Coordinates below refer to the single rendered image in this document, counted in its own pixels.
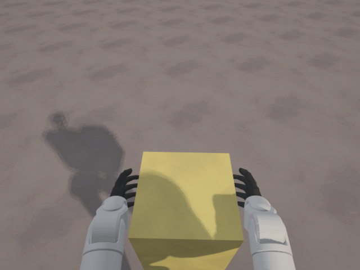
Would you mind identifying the left robot forearm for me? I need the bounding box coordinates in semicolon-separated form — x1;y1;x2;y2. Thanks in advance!
80;196;128;270

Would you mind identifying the robot left hand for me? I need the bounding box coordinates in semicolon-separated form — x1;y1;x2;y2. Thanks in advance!
110;168;139;208

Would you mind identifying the robot right hand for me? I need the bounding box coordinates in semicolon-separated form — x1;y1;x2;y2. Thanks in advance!
233;168;261;208

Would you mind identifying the carton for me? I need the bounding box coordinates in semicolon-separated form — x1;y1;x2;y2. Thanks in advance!
128;152;244;270

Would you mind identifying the right robot forearm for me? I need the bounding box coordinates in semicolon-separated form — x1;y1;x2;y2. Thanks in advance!
244;195;296;270

